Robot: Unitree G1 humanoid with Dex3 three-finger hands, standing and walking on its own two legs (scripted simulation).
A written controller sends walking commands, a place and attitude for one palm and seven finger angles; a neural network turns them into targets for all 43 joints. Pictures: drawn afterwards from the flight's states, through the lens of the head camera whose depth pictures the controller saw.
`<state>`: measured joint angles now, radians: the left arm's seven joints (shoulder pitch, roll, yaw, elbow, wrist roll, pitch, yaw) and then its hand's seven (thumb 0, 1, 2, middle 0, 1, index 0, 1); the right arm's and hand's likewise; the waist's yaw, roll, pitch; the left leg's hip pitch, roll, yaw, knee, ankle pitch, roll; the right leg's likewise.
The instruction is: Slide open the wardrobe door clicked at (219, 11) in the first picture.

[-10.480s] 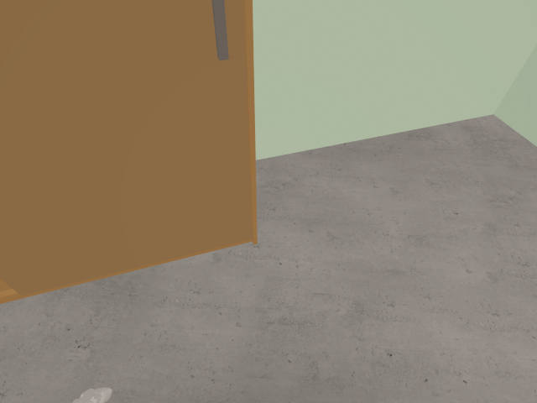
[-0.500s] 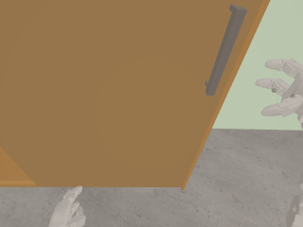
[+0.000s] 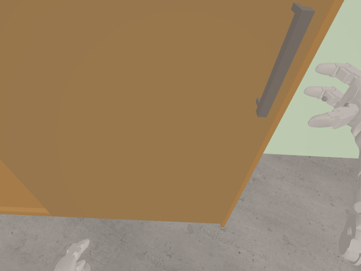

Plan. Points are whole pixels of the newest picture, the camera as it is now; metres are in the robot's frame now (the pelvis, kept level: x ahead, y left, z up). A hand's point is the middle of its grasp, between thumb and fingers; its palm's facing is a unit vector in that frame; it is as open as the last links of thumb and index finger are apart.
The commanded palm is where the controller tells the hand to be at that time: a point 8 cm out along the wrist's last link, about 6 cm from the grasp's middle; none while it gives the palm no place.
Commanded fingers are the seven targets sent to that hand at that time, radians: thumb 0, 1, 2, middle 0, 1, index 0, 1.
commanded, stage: move the hooked fingers beside the handle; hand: right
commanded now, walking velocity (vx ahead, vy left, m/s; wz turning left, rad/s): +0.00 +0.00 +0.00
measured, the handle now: (276, 66) +0.50 -0.15 +0.24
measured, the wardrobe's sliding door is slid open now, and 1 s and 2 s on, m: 0.00 0.00 0.00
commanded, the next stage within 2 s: feel for the door with the fingertips in 0.96 s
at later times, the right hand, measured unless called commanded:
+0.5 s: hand (320, 92) +0.44 -0.23 +0.22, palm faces -0.01 +1.00 -0.03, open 14.0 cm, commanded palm +0.41 -0.28 +0.23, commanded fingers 0.00 0.50 -0.30 0.30 1.20 0.30 1.20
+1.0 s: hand (312, 90) +0.44 -0.21 +0.23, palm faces -0.02 +1.00 -0.03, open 14.0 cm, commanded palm +0.42 -0.27 +0.23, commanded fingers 0.00 0.50 -0.30 0.30 1.20 0.30 1.20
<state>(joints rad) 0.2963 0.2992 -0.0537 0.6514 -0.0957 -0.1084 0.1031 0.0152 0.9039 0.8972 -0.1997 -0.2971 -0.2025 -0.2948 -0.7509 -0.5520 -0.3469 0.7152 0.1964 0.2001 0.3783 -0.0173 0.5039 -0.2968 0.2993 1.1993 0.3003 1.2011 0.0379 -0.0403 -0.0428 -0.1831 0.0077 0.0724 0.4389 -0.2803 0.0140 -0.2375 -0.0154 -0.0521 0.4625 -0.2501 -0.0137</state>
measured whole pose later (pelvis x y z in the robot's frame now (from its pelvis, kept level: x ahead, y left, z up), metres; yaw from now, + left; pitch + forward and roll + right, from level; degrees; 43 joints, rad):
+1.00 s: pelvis +0.00 +0.00 +0.00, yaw +1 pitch +2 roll +0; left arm 0.29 0.28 -0.06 0.65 -0.09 -0.08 0.10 0.01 0.90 0.90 -0.20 -0.30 -0.20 -0.29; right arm -0.85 -0.53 -0.31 0.84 0.18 0.15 0.32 -0.02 0.50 -0.30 0.30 1.20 0.30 1.20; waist 0.05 -0.04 -0.05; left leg -0.20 0.01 0.06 0.43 -0.27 0.01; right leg -0.25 -0.01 -0.06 0.45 -0.24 -0.02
